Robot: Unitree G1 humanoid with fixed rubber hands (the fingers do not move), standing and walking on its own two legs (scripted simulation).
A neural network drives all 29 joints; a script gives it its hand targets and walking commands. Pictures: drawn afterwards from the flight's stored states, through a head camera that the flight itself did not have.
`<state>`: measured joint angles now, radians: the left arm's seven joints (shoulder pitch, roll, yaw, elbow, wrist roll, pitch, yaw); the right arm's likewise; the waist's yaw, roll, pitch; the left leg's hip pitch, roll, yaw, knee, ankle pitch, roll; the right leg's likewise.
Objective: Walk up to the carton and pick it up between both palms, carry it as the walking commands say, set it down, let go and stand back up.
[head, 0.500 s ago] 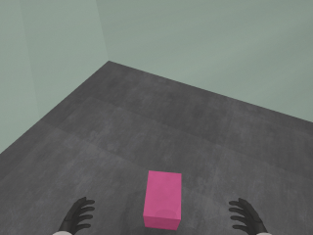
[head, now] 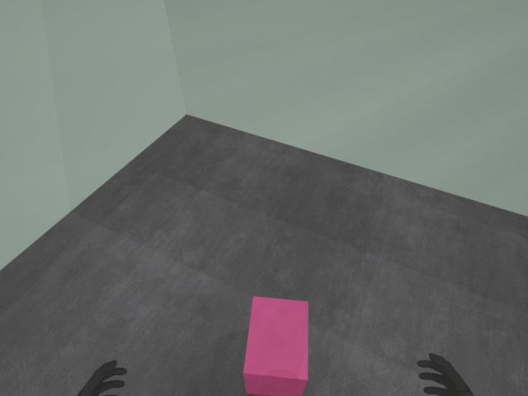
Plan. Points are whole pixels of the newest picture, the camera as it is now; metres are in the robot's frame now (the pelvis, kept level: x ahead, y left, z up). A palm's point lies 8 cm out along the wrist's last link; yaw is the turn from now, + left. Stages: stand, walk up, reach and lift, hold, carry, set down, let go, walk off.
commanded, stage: stand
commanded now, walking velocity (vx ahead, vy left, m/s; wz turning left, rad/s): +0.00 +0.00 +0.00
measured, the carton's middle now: (276, 348) +0.41 -0.02 -0.64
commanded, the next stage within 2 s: none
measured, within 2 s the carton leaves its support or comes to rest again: neither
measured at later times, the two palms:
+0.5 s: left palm out of the picture +0.13 +0.29 -0.09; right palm out of the picture +0.14 -0.30 -0.09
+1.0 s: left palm out of the picture +0.09 +0.30 -0.09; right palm out of the picture +0.10 -0.31 -0.09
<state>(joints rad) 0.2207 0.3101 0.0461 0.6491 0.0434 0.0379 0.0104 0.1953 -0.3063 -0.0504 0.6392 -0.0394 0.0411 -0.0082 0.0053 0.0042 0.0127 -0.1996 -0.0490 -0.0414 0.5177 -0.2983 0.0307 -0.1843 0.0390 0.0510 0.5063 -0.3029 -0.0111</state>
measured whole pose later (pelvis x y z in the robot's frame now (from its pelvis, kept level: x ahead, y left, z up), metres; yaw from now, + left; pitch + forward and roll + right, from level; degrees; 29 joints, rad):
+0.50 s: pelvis +0.02 +0.00 +0.01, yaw +0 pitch -1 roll +0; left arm 0.17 0.34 0.02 0.86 0.03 0.00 0.02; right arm 0.16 -0.35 -0.02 0.85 -0.03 -0.01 -0.03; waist 0.00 0.00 0.01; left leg -0.13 -0.04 -0.05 0.43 -0.27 0.02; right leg -0.11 0.04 0.04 0.41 -0.28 -0.02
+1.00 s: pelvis +0.00 -0.01 +0.01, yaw +0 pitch -2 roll +0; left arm 0.15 0.37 0.02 0.97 0.02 0.00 0.01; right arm 0.14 -0.38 0.00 0.97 -0.02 -0.02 -0.02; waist 0.01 0.00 0.01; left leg -0.10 -0.04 -0.05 0.35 -0.21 0.02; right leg -0.09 0.03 0.04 0.34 -0.22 -0.02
